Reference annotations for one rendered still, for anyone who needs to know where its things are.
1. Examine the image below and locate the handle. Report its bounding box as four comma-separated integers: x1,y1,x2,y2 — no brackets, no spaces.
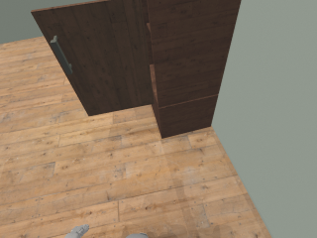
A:
50,36,72,75

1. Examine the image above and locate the cupboard door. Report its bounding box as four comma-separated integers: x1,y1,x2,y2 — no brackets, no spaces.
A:
31,0,155,116

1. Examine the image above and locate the left robot hand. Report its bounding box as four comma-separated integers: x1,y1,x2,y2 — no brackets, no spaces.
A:
64,224,89,238

